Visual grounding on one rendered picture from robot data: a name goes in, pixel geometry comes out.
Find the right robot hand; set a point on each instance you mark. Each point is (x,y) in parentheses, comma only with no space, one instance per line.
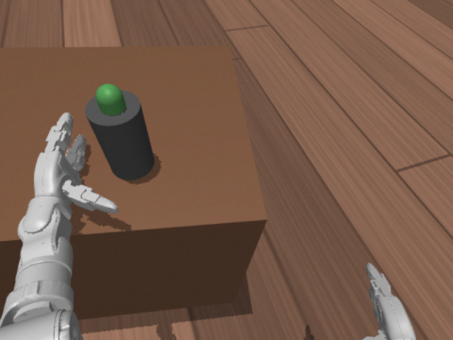
(393,320)

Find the bottle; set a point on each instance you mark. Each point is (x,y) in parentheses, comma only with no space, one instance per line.
(118,123)

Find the left robot arm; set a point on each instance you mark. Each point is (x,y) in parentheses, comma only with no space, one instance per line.
(41,305)

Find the left robot hand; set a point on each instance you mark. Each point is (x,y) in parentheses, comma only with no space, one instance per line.
(57,174)

